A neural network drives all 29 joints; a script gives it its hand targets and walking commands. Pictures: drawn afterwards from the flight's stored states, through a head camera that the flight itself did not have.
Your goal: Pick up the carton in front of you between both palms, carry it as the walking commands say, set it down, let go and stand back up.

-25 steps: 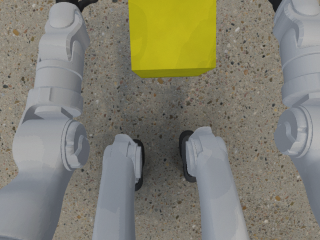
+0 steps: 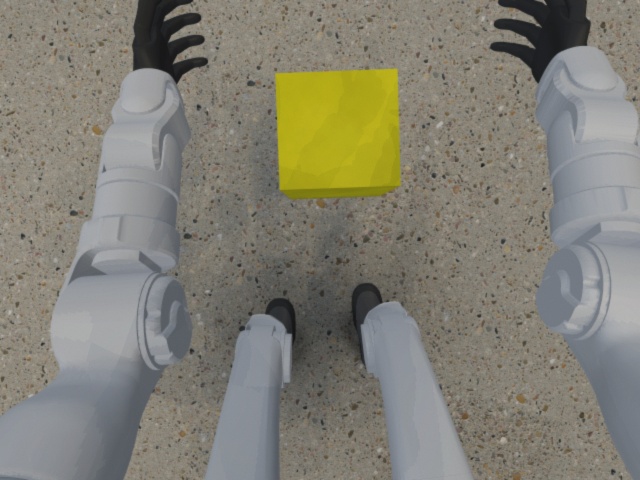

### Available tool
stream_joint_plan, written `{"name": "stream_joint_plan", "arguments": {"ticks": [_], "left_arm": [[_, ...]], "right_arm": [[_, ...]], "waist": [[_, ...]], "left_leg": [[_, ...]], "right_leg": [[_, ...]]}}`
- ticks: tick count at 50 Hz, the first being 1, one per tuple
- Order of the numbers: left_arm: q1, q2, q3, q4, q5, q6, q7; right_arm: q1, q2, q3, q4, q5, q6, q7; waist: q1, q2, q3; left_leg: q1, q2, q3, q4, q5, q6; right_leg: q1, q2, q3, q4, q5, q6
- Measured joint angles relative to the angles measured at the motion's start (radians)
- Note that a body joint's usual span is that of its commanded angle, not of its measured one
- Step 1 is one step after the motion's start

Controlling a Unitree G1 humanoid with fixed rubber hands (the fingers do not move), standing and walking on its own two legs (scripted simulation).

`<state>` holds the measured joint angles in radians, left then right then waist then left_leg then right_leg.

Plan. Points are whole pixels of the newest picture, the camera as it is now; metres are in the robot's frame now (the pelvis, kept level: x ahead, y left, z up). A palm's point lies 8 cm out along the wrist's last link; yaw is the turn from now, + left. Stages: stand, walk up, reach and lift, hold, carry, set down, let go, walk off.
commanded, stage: let go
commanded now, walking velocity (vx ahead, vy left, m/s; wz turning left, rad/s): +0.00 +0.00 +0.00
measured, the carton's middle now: (335, 144) +0.54 -0.05 -0.50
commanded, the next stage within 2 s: stand in 1.34 s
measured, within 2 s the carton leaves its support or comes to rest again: neither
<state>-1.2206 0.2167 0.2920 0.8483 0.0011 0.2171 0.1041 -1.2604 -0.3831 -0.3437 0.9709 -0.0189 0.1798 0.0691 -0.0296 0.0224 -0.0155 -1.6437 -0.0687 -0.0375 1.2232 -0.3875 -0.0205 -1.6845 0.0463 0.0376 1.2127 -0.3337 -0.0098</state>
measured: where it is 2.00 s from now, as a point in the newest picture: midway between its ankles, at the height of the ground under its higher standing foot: (325, 348)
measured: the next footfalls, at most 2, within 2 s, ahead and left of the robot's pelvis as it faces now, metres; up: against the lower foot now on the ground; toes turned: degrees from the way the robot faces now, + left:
none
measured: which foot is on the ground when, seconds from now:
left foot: down 0.00-1.00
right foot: down 0.00-1.00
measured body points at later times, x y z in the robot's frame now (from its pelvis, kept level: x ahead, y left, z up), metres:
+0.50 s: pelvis +0.06 -0.01 +0.10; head +0.28 -0.02 +0.50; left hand +0.42 +0.18 -0.01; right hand +0.40 -0.26 -0.01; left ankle +0.07 +0.12 -0.59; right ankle +0.08 -0.11 -0.59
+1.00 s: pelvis +0.09 +0.02 +0.15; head +0.12 +0.02 +0.60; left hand +0.27 +0.25 +0.08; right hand +0.25 -0.22 +0.07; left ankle +0.07 +0.12 -0.59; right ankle +0.08 -0.11 -0.59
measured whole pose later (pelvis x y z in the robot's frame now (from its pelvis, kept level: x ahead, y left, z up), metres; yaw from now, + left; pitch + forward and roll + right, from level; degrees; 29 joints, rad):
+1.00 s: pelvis +0.09 +0.02 +0.15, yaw -2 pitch +0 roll +0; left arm 0.22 0.21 0.05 0.44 0.00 0.06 -0.06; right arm 0.23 -0.21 -0.05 0.44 0.00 0.06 0.08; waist 0.00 0.01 0.06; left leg -0.17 -0.05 -0.05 0.44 -0.27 0.03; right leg -0.20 0.03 0.06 0.43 -0.23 0.00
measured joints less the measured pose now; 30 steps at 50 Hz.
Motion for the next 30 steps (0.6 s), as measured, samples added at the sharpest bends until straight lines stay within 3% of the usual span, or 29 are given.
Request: {"name": "stream_joint_plan", "arguments": {"ticks": [5, 10, 17, 30], "left_arm": [[0.069, -0.025, 0.012, -0.026, 0.057, -0.008, -0.012], [0.262, -0.058, -0.019, -0.118, 0.101, -0.022, -0.021], [0.567, -0.069, -0.074, -0.221, 0.081, -0.075, -0.046], [0.973, -0.063, -0.151, -0.261, 0.052, -0.189, -0.101]], "right_arm": [[0.072, 0.028, -0.013, -0.028, -0.059, -0.011, 0.01], [0.269, 0.069, 0.02, -0.138, -0.096, -0.02, 0.015], [0.566, 0.115, 0.083, -0.273, -0.06, -0.061, 0.018], [1.003, 0.167, 0.174, -0.35, 0.002, -0.163, 0.01]], "waist": [[0.001, -0.001, -0.001], [0.003, -0.002, -0.008], [-0.005, -0.006, -0.022], [0.007, -0.023, -0.06]], "left_leg": [[0.093, 0.005, -0.005, -0.11, 0.033, -0.001], [0.222, 0.011, -0.011, -0.222, 0.055, -0.002], [0.433, 0.018, -0.02, -0.368, 0.075, -0.002], [0.794, 0.028, -0.027, -0.547, 0.093, 0.011]], "right_leg": [[0.093, 0.001, 0.002, -0.108, 0.032, -0.003], [0.219, 0.002, 0.003, -0.215, 0.05, -0.009], [0.428, 0.002, 0.001, -0.352, 0.065, -0.017], [0.796, 0.002, 0.004, -0.539, 0.082, -0.013]]}}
